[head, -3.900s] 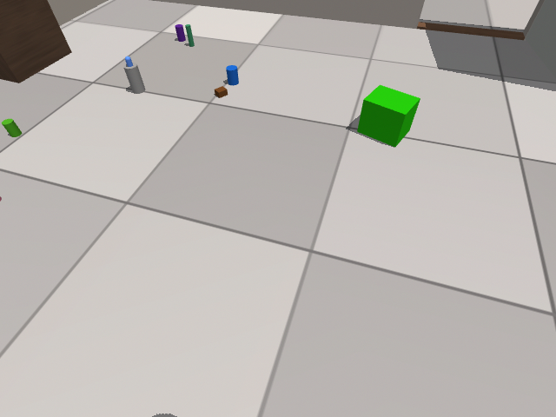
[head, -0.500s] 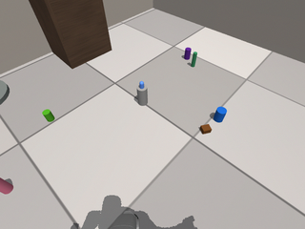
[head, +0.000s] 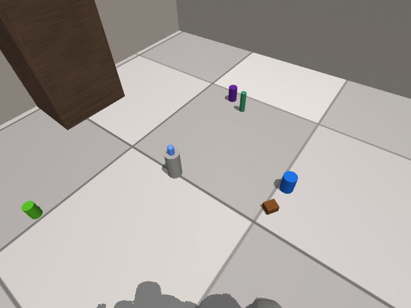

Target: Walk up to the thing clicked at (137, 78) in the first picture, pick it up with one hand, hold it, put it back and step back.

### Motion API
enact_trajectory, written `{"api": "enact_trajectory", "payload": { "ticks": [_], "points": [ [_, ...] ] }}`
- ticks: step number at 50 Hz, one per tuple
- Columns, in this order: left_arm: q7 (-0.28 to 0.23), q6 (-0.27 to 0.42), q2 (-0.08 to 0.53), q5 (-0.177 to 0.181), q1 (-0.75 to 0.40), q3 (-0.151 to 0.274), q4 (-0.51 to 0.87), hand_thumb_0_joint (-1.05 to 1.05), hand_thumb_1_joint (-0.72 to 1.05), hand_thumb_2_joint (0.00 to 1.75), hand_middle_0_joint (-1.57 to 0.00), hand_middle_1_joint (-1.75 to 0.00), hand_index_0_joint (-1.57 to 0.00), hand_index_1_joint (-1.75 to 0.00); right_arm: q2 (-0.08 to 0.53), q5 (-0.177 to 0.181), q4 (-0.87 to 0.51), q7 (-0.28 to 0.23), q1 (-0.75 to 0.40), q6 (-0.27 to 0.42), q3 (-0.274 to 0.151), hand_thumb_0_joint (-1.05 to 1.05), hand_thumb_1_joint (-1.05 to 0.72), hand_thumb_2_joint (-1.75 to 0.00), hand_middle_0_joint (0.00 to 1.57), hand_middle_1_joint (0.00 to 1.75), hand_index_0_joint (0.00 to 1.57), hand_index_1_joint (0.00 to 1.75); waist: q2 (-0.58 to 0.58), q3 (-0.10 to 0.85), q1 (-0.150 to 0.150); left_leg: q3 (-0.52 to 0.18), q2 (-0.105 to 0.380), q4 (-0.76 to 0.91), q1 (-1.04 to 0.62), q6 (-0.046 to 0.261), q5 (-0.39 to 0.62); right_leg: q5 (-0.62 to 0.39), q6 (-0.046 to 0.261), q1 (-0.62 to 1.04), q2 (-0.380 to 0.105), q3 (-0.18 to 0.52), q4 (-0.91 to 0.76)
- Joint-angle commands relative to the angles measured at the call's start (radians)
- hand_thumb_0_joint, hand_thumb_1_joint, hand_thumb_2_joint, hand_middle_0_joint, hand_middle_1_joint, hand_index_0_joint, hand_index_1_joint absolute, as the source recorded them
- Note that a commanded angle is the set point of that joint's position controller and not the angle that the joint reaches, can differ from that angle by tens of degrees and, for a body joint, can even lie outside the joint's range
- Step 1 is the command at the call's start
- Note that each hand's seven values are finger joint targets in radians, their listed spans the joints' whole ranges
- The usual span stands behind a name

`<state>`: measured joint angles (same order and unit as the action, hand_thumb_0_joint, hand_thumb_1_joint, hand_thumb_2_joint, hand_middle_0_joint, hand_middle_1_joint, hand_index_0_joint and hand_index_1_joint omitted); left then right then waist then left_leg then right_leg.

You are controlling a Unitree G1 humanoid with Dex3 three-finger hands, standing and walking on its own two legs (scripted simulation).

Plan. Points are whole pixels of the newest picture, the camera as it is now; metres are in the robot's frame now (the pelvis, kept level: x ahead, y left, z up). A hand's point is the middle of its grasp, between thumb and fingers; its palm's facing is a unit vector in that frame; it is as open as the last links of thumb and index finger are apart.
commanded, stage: walk up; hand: left
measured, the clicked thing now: (172, 160) +1.00 +0.22 -0.64
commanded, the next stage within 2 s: none
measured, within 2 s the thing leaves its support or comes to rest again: neither
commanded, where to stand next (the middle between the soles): +0.64 +0.02 m, yaw +1 degrees
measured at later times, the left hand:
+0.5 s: hand (92, 287) +0.21 +0.28 -0.16, palm faces +0.02 -0.93 -0.36, open 7.4 cm
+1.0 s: hand (113, 203) +0.41 +0.28 -0.13, palm faces -0.07 -0.91 -0.41, open 7.4 cm
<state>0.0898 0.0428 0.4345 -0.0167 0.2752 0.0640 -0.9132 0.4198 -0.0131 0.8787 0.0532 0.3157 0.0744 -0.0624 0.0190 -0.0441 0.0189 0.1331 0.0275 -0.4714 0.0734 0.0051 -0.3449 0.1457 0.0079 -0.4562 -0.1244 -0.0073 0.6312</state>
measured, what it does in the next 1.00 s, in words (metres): walks ahead: right foot, then left foot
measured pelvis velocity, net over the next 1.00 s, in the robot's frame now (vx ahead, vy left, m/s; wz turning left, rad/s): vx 0.34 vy -0.01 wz -0.01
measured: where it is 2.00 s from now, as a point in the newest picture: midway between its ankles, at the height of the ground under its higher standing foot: (209, 240)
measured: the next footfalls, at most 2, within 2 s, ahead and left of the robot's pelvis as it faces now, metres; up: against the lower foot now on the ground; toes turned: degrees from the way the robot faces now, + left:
right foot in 0.04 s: +0.17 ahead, -0.15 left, +0.00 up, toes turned -5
left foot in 0.48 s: +0.33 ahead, +0.12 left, +0.00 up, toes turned +7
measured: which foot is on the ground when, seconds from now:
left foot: down 0.00-0.08, up 0.10-0.46, down 0.48-1.00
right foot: up 0.00-0.02, down 0.04-0.52, up 0.54-0.98, down 1.00-1.00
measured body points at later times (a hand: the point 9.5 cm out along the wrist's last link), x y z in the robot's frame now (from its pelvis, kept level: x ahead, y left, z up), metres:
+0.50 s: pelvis +0.18 +0.00 -0.01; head +0.19 +0.02 +0.44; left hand +0.20 +0.33 -0.13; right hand +0.28 -0.32 -0.11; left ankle +0.29 +0.12 -0.73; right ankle +0.13 -0.14 -0.73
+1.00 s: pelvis +0.34 -0.01 +0.00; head +0.34 -0.03 +0.45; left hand +0.41 +0.32 -0.10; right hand +0.35 -0.33 -0.13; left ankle +0.29 +0.12 -0.73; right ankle +0.45 -0.13 -0.73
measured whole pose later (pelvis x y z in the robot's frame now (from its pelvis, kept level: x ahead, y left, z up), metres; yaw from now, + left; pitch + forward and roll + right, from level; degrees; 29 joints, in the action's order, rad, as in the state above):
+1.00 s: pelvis +0.34 -0.01 +0.00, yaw +0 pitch -3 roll +2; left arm 0.07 0.05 0.43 -0.02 0.26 0.06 -0.92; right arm 0.42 -0.01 0.88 0.04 0.37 0.05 -0.06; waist 0.00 -0.07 0.03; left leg 0.13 0.02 -0.52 0.10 0.00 -0.36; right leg 0.16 0.02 -0.38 -0.08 -0.02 0.55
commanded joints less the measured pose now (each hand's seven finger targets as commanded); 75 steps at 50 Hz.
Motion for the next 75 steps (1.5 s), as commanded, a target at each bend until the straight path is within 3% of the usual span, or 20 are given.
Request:
{"api": "enact_trajectory", "payload": {
  "ticks": [1, 2, 4, 5, 10, 19, 24, 26, 27, 32, 42, 49, 50, 52, 53, 58, 69, 73, 74, 75],
  "points": [
    [-0.019, 0.052, 0.187, -0.005, 0.038, 0.059, 0.046, 0.00, 0.90, 0.90, -0.20, -0.30, -0.20, -0.30, 0.238, 0.006, -0.103, -0.015, -0.067, 0.023, -0.069, 0.00, -0.90, -0.90, 0.20, 0.30, 0.20, 0.30, -0.049, 0.022, -0.066, -0.114, 0.182, -0.025, 0.185, 0.154, 0.166, 0.039, 0.019, 0.271, 0.071, -0.084, -0.090],
    [-0.033, 0.065, 0.221, -0.005, 0.133, 0.078, 0.019, 0.00, 0.90, 0.90, -0.20, -0.30, -0.20, -0.30, 0.188, 0.005, -0.098, -0.015, -0.012, 0.021, -0.052, 0.00, -0.90, -0.90, 0.20, 0.30, 0.20, 0.30, 0.082, 0.106, -0.104, -0.070, 0.126, -0.280, 0.217, 0.121, 0.266, 0.108, 0.041, 0.436, 0.069, -0.035, -0.153],
    [-0.057, 0.078, 0.347, 0.001, 0.190, 0.101, 0.039, 0.00, 0.90, 0.90, -0.20, -0.30, -0.20, -0.30, 0.135, 0.016, -0.112, -0.018, 0.040, 0.016, -0.023, 0.00, -0.90, -0.90, 0.20, 0.30, 0.20, 0.30, 0.284, 0.104, -0.108, -0.064, -0.063, -0.652, 0.586, 0.027, -0.156, 0.194, 0.178, 0.606, -0.292, 0.587, -0.372],
    [-0.058, 0.071, 0.352, 0.016, 0.176, 0.098, 0.038, 0.00, 0.90, 0.90, -0.20, -0.30, -0.20, -0.30, 0.221, 0.007, -0.100, -0.029, -0.020, 0.008, -0.043, 0.00, -0.90, -0.90, 0.20, 0.30, 0.20, 0.30, 0.216, 0.081, -0.127, -0.127, -0.007, -0.715, 0.602, 0.029, -0.173, 0.111, 0.255, 0.569, -0.331, 0.633, -0.358],
    [-0.071, 0.070, 0.235, 0.026, 0.035, 0.056, 0.085, 0.00, 0.90, 0.90, -0.20, -0.30, -0.20, -0.30, 0.183, 0.024, -0.045, -0.009, 0.022, -0.012, -0.046, 0.00, -0.90, -0.90, 0.20, 0.30, 0.20, 0.30, 0.172, 0.005, -0.027, -0.186, 0.039, -0.598, 0.453, 0.027, 0.031, -0.169, 0.170, 0.311, -0.123, 0.136, -0.337],
    [-0.062, 0.071, 0.259, 0.006, 0.040, 0.066, 0.133, 0.00, 0.90, 0.90, -0.20, -0.30, -0.20, -0.30, 0.165, -0.002, -0.078, 0.025, -0.134, -0.010, -0.059, 0.00, -0.90, -0.90, 0.20, 0.30, 0.20, 0.30, 0.113, -0.048, -0.074, -0.126, 0.079, -0.173, 0.376, -0.007, 0.179, 0.161, 0.201, 0.234, -0.158, 0.071, -0.374],
    [-0.060, 0.057, 0.211, -0.003, 0.007, 0.039, 0.141, 0.00, 0.90, 0.90, -0.20, -0.30, -0.20, -0.30, 0.226, -0.011, 0.008, 0.005, 0.098, 0.012, -0.094, 0.00, -0.90, -0.90, 0.20, 0.30, 0.20, 0.30, -0.085, 0.086, 0.072, -0.095, 0.012, -0.098, -0.088, 0.040, 0.100, 0.120, 0.137, 0.036, -0.090, -0.002, 0.001],
    [-0.057, 0.043, 0.087, 0.016, 0.121, 0.004, 0.134, 0.00, 0.90, 0.90, -0.20, -0.30, -0.20, -0.30, 0.335, -0.020, -0.021, -0.018, 0.146, 0.026, -0.114, 0.00, -0.90, -0.90, 0.20, 0.30, 0.20, 0.30, -0.390, 0.081, 0.056, -0.715, 0.322, 0.196, -0.194, 0.142, -0.279, 0.362, 0.040, -0.268, 0.153, -0.035, 0.503],
    [-0.074, 0.031, 0.206, 0.010, 0.116, 0.031, 0.108, 0.00, 0.90, 0.90, -0.20, -0.30, -0.20, -0.30, 0.354, 0.015, -0.047, -0.017, 0.099, 0.025, -0.115, 0.00, -0.90, -0.90, 0.20, 0.30, 0.20, 0.30, -0.256, 0.059, 0.054, -0.821, 0.402, 0.265, -0.101, 0.213, -0.337, 0.377, 0.050, -0.249, 0.110, 0.044, 0.561],
    [-0.058, 0.016, 0.203, 0.024, 0.125, 0.034, 0.038, 0.00, 0.90, 0.90, -0.20, -0.30, -0.20, -0.30, 0.235, 0.016, -0.059, -0.028, -0.001, 0.037, -0.068, 0.00, -0.90, -0.90, 0.20, 0.30, 0.20, 0.30, -0.157, -0.038, -0.017, -0.333, 0.218, 0.243, 0.137, 0.101, 0.090, 0.141, 0.023, -0.083, 0.032, 0.100, 0.435],
    [-0.024, 0.016, 0.157, 0.001, -0.058, 0.032, 0.089, 0.00, 0.90, 0.90, -0.20, -0.30, -0.20, -0.30, 0.263, 0.009, -0.075, -0.025, 0.024, 0.031, -0.079, 0.00, -0.90, -0.90, 0.20, 0.30, 0.20, 0.30, -0.143, -0.064, 0.023, -0.249, 0.246, 0.270, 0.062, 0.215, 0.021, 0.047, -0.009, -0.104, -0.008, 0.021, 0.097],
    [-0.044, 0.051, 0.174, 0.003, 0.068, 0.050, 0.029, 0.00, 0.90, 0.90, -0.20, -0.30, -0.20, -0.30, 0.219, 0.010, -0.108, -0.023, 0.005, 0.009, -0.058, 0.00, -0.90, -0.90, 0.20, 0.30, 0.20, 0.30, -0.023, 0.046, -0.060, -0.158, 0.184, -0.053, 0.164, 0.147, 0.228, 0.025, 0.026, 0.319, 0.081, -0.034, -0.146],
    [-0.055, 0.060, 0.215, -0.001, 0.141, 0.069, 0.005, 0.00, 0.90, 0.90, -0.20, -0.30, -0.20, -0.30, 0.167, 0.009, -0.103, -0.022, 0.051, 0.008, -0.037, 0.00, -0.90, -0.90, 0.20, 0.30, 0.20, 0.30, 0.107, 0.107, -0.087, -0.104, 0.114, -0.252, 0.240, 0.121, 0.184, 0.097, 0.038, 0.464, 0.053, 0.020, -0.185],
    [-0.070, 0.064, 0.320, 0.003, 0.158, 0.090, 0.039, 0.00, 0.90, 0.90, -0.20, -0.30, -0.20, -0.30, 0.150, 0.010, -0.101, -0.023, 0.082, -0.004, -0.019, 0.00, -0.90, -0.90, 0.20, 0.30, 0.20, 0.30, 0.239, 0.075, -0.097, -0.093, -0.061, -0.586, 0.561, 0.037, -0.163, 0.377, 0.177, 0.542, -0.285, 0.610, -0.410],
    [-0.067, 0.057, 0.326, 0.015, 0.120, 0.087, 0.049, 0.00, 0.90, 0.90, -0.20, -0.30, -0.20, -0.30, 0.227, 0.000, -0.093, -0.032, 0.050, -0.014, -0.042, 0.00, -0.90, -0.90, 0.20, 0.30, 0.20, 0.30, 0.169, 0.030, -0.093, -0.152, 0.002, -0.629, 0.551, 0.038, -0.182, 0.410, 0.243, 0.453, -0.311, 0.633, -0.404],
    [-0.075, 0.061, 0.236, 0.023, 0.023, 0.058, 0.087, 0.00, 0.90, 0.90, -0.20, -0.30, -0.20, -0.30, 0.195, 0.015, -0.025, -0.015, 0.093, -0.029, -0.044, 0.00, -0.90, -0.90, 0.20, 0.30, 0.20, 0.30, 0.151, -0.032, -0.026, -0.191, 0.037, -0.563, 0.450, 0.026, 0.031, 0.152, 0.140, 0.269, -0.128, 0.220, -0.408],
    [-0.060, 0.055, 0.254, 0.006, 0.034, 0.069, 0.130, 0.00, 0.90, 0.90, -0.20, -0.30, -0.20, -0.30, 0.173, -0.014, -0.057, 0.016, -0.050, -0.014, -0.058, 0.00, -0.90, -0.90, 0.20, 0.30, 0.20, 0.30, 0.108, -0.054, -0.059, -0.120, 0.070, -0.177, 0.362, -0.017, 0.131, 0.323, 0.200, 0.207, -0.137, 0.111, -0.387],
    [-0.057, 0.040, 0.227, 0.007, 0.017, 0.048, 0.141, 0.00, 0.90, 0.90, -0.20, -0.30, -0.20, -0.30, 0.193, -0.017, -0.023, 0.002, 0.046, 0.009, -0.072, 0.00, -0.90, -0.90, 0.20, 0.30, 0.20, 0.30, 0.001, 0.019, 0.017, -0.052, 0.004, -0.044, 0.084, 0.016, 0.115, 0.282, 0.159, 0.107, -0.088, 0.041, -0.164],
    [-0.057, 0.036, 0.177, -0.003, 0.037, 0.031, 0.146, 0.00, 0.90, 0.90, -0.20, -0.30, -0.20, -0.30, 0.231, -0.018, 0.012, -0.013, 0.161, 0.014, -0.086, 0.00, -0.90, -0.90, 0.20, 0.30, 0.20, 0.30, -0.131, 0.088, 0.066, -0.118, 0.021, -0.014, -0.080, 0.038, -0.003, 0.246, 0.126, 0.025, -0.052, 0.012, 0.039],
    [-0.053, 0.031, 0.092, 0.009, 0.093, 0.006, 0.144, 0.00, 0.90, 0.90, -0.20, -0.30, -0.20, -0.30, 0.314, -0.026, 0.002, -0.025, 0.182, 0.019, -0.106, 0.00, -0.90, -0.90, 0.20, 0.30, 0.20, 0.30, -0.388, 0.084, 0.063, -0.461, 0.216, 0.152, -0.146, 0.105, -0.258, 0.330, 0.060, -0.149, 0.074, -0.098, 0.340]
  ]
}}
